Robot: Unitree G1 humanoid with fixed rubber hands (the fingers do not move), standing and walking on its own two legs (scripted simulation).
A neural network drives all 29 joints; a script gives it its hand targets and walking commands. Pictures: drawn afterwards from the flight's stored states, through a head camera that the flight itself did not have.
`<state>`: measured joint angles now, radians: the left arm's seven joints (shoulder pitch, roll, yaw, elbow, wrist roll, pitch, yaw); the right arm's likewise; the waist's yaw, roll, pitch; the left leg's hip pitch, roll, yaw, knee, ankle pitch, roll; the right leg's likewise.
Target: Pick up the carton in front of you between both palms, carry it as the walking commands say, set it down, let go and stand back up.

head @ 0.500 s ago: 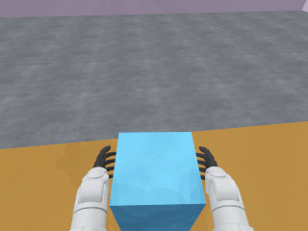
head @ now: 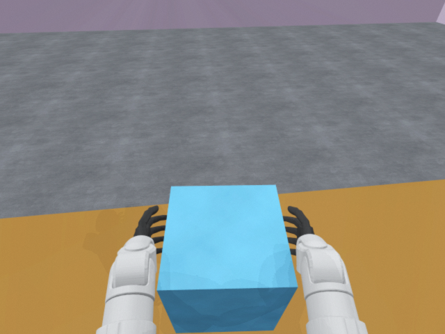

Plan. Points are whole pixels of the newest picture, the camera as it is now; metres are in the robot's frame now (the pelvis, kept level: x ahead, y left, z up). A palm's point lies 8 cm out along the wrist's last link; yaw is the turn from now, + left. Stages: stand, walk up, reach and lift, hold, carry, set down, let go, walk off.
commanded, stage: hold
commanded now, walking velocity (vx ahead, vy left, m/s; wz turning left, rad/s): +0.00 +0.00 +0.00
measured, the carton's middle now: (224, 261) +0.30 +0.00 -0.03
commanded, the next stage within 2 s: carry in 0.10 s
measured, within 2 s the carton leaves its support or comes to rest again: neither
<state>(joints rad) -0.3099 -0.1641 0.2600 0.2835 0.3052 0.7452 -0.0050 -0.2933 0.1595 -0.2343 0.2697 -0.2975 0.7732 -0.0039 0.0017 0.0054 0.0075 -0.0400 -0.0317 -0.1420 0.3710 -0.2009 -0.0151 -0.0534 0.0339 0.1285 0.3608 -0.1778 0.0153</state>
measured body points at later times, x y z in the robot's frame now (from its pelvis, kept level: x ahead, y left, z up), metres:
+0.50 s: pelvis +0.09 +0.02 +0.00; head +0.07 +0.02 +0.45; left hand +0.40 +0.17 +0.08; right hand +0.39 -0.13 +0.08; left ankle +0.02 +0.14 -0.75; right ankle +0.13 -0.09 -0.74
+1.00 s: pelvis +0.37 +0.08 +0.00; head +0.38 +0.10 +0.44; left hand +0.66 +0.24 +0.06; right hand +0.65 -0.07 +0.06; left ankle +0.38 +0.15 -0.75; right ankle +0.29 -0.05 -0.66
